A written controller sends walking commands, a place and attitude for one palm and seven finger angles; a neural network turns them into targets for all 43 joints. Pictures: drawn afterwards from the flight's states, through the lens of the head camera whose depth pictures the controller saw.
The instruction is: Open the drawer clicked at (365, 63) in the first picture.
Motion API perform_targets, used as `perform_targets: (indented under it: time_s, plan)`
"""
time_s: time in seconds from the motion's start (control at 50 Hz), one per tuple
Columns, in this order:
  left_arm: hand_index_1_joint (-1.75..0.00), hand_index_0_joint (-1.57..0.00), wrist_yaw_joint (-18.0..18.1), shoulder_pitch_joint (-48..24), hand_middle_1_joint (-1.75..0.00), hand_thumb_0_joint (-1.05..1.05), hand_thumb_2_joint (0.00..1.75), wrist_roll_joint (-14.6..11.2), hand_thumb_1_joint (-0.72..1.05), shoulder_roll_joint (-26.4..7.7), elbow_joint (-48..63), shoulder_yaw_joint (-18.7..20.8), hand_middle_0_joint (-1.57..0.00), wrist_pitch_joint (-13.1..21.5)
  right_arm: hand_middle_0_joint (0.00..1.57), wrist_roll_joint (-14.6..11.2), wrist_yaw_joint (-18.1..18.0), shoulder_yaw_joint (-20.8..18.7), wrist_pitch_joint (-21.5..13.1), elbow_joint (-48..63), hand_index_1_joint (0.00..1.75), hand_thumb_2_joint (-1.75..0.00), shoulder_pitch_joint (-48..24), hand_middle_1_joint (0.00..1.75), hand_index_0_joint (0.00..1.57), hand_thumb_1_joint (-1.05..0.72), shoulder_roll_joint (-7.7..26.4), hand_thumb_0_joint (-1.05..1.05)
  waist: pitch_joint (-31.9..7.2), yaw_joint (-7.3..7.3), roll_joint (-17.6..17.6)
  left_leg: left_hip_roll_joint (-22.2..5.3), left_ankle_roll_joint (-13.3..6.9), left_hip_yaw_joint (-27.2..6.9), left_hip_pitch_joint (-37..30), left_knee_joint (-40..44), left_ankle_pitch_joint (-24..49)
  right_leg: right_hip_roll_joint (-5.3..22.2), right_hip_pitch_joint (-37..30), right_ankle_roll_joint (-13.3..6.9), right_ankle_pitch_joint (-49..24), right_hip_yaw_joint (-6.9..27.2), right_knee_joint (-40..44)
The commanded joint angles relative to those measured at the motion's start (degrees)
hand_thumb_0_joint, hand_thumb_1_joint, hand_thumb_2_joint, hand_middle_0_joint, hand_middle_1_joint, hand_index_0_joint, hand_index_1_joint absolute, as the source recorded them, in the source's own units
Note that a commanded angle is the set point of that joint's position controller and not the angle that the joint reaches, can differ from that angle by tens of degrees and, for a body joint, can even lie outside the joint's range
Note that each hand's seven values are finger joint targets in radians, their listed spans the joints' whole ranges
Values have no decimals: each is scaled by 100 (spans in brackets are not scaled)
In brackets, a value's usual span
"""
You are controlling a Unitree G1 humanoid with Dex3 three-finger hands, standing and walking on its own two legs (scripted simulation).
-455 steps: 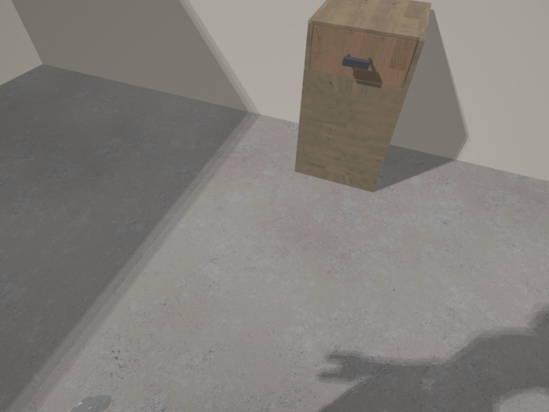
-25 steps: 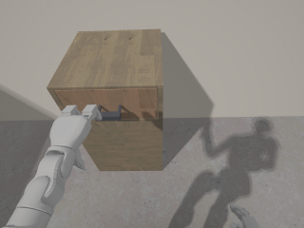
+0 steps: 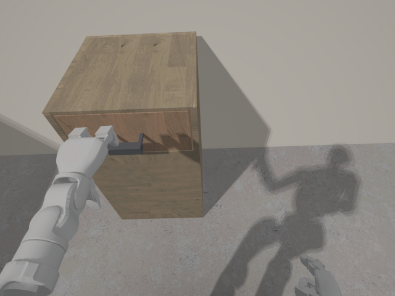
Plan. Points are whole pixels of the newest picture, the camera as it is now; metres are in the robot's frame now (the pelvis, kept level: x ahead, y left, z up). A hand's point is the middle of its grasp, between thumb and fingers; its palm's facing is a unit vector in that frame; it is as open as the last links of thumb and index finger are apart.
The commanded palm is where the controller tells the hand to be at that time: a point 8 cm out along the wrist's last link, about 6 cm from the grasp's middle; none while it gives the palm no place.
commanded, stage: move the hooked fingers above the handle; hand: left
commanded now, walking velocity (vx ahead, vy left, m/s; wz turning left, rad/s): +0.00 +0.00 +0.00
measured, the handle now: (126, 142) +0.53 +0.29 -0.09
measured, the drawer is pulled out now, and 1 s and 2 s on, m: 0.00 0.00 0.00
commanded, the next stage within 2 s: none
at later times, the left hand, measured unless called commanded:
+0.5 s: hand (100, 158) +0.39 +0.29 +0.02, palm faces -0.05 -0.02 -1.00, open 13.8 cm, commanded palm +0.38 +0.29 +0.07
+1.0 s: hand (112, 147) +0.45 +0.29 -0.02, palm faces -0.11 -0.03 -0.99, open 13.8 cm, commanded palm +0.44 +0.29 +0.04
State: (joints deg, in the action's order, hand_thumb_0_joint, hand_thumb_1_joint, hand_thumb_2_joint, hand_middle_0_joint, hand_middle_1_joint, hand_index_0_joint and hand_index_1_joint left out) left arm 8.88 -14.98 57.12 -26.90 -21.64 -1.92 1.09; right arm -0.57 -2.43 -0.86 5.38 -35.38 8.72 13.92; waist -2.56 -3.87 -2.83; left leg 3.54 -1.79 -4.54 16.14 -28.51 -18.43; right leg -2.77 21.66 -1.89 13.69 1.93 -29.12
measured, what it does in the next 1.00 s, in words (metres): stands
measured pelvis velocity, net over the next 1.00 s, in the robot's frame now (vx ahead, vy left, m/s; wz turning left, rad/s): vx -0.01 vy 0.03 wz -0.03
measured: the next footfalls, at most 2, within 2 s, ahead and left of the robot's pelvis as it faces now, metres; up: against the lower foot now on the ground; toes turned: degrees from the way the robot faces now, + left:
none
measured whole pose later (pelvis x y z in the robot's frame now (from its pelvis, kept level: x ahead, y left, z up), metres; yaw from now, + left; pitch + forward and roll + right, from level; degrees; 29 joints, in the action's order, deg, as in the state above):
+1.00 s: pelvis -0.01 +0.03 -0.03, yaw -2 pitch +21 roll -2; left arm 16.5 -43.1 61.8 -33.4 -60.7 2.6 7.0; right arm 1.8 -0.3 -2.6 7.7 -38.9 20.1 15.5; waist -7.8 5.3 -2.5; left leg 4.1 -3.6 -2.3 42.5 -46.6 -24.4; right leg -3.1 46.3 0.4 16.8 2.9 -42.4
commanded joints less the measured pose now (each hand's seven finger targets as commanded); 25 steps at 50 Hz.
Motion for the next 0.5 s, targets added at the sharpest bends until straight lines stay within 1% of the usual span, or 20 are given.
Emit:
perform_targets:
  time_s: [0.0,0.06,0.1,0.12,0.14,0.16,0.18,0.2,0.22,0.24,0.26,0.28,0.32,0.34,0.36,0.38,0.4,0.44,0.46,0.48]
  plan:
    - [-120,-30,221,-2028,-120,0,30,27,-50,-1349,490,630,-30,15,20,-38,-82,-262,-192,680,30,-90,-113,30,20,-90,690,0,-1634,197,259,49,-42,428,428,39,1925,183,-1369,-120,-1826,16,22]
    - [-120,-30,183,-2179,-120,0,30,18,-50,-1478,446,704,-30,182,20,-15,-95,-336,-192,677,30,-90,25,30,20,-90,733,0,-2062,224,212,50,-82,458,440,-146,2029,208,-1445,-94,-2105,67,-99]
    - [-120,-30,187,-2238,-120,0,30,-21,-50,-1542,429,765,-30,340,20,-9,-105,-363,-188,682,30,-90,120,30,20,-90,745,0,-2169,250,251,51,-97,424,515,-209,1999,211,-1435,-84,-2107,75,-160]
    - [-120,-30,212,-2388,-120,0,30,-16,-50,-1578,387,778,-30,430,20,-12,-110,-376,-184,647,30,-90,144,30,20,-90,755,0,-2091,301,207,46,-105,431,575,-257,1993,210,-1319,-85,-2122,85,-184]
    - [-120,-30,256,-2391,-120,0,30,-20,-50,-1588,340,835,-30,510,20,-2,-107,-401,-181,626,30,-90,213,30,20,-90,753,0,-2126,301,262,33,-110,431,613,-294,2028,210,-1278,-79,-2166,73,-228]
    - [-120,-30,315,-2386,-120,0,30,-7,-50,-1687,268,948,-30,571,20,10,-104,-421,-177,601,30,-90,263,30,20,-90,765,0,-2190,294,285,25,-113,447,662,-329,2055,216,-1281,-70,-2251,99,-264]
    - [-120,-30,388,-2363,-120,0,30,29,-50,-1897,216,1162,-30,614,20,18,-104,-428,-163,599,30,-90,291,30,20,-90,778,0,-2218,235,293,36,-105,408,773,-330,2070,197,-1314,-90,-2223,111,-307]
    - [-120,-30,468,-2477,-120,0,30,51,-50,-1808,101,1089,-30,628,20,9,-104,-428,-153,591,30,-90,329,30,20,-90,768,0,-2156,309,270,33,-107,423,839,-366,1969,208,-1190,-77,-2138,101,-338]
    - [-120,-30,550,-2653,-120,0,30,82,-50,-1834,-61,1109,-30,653,20,8,-97,-439,-157,536,30,-90,383,30,20,-90,768,0,-2047,340,246,21,-101,425,931,-378,1874,203,-1044,-82,-2006,91,-354]
    - [-120,-30,629,-2654,-120,0,30,111,-50,-1874,-211,1164,-30,656,20,-1,-87,-449,-153,516,30,-90,403,30,20,-90,770,0,-1969,329,215,21,-93,425,1008,-384,1784,187,-922,-96,-1820,71,-365]
    - [-120,-30,706,-2746,-120,0,30,142,-50,-1921,-299,1181,-30,650,20,16,-77,-451,-154,495,30,-90,444,30,20,-90,782,0,-2045,322,89,10,-87,443,1000,-402,1800,182,-864,-106,-1780,58,-402]
    - [-120,-30,768,-2755,-120,0,30,165,-50,-2102,-471,1326,-30,603,20,22,-70,-450,-135,479,30,-90,472,30,20,-90,803,0,-2087,284,160,29,-86,429,1143,-419,1735,160,-924,-111,-1687,80,-428]
    - [-120,-30,846,-2967,-120,0,30,208,-50,-2030,-724,1194,-30,527,20,17,-50,-460,-128,465,30,-90,552,30,20,-90,806,0,-2147,358,114,14,-84,458,1190,-463,1699,162,-817,-104,-1648,42,-472]
    - [-120,-30,865,-2986,-120,0,30,226,-50,-2076,-781,1213,-30,506,20,21,-36,-471,-122,462,30,-90,587,30,20,-90,824,0,-2293,326,4,9,-74,467,1153,-491,1808,145,-810,-120,-1701,37,-516]
    - [-120,-30,868,-2972,-120,0,30,211,-50,-1997,-885,1130,-30,467,20,23,-24,-478,-114,468,30,-90,624,30,20,-90,826,0,-2332,350,-42,3,-75,485,1134,-514,1848,142,-796,-117,-1745,31,-524]
    - [-120,-30,845,-2964,-120,0,30,190,-50,-2042,-1062,1174,-30,428,20,28,-19,-492,-96,440,30,-90,671,30,20,-90,853,0,-2426,387,192,3,-95,483,1221,-549,1819,129,-876,-95,-1773,37,-519]
    - [-120,-30,809,-3097,-120,0,30,191,-50,-2035,-1204,1089,-30,421,20,15,-26,-488,-92,432,30,-90,731,30,20,-90,871,0,-2386,444,196,-7,-98,487,1275,-561,1750,135,-817,-79,-1750,38,-528]
    - [-120,-30,731,-3176,-120,0,30,179,-50,-2065,-1416,1074,-30,454,20,13,-30,-494,-77,409,30,-90,818,30,20,-90,905,0,-2396,473,283,-27,-113,490,1347,-585,1703,127,-767,-73,-1712,31,-533]
    - [-120,-30,691,-3324,-120,0,30,190,-50,-2009,-1471,974,-30,497,20,11,-35,-493,-67,413,30,-90,853,30,20,-90,912,0,-2390,521,238,-33,-119,490,1342,-603,1636,123,-673,-69,-1622,31,-530]
    - [-120,-30,664,-3469,-120,0,30,197,-50,-2060,-1467,1008,-30,571,20,18,-47,-502,-51,376,30,-90,890,30,20,-90,925,0,-2403,569,234,-52,-125,454,1316,-622,1691,112,-603,-84,-1610,12,-540]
